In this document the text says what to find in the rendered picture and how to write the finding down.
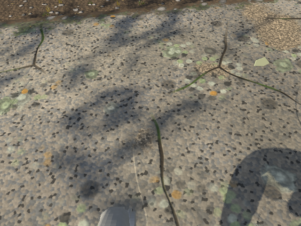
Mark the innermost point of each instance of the robot left thigh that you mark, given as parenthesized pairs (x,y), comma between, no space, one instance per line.
(118,216)

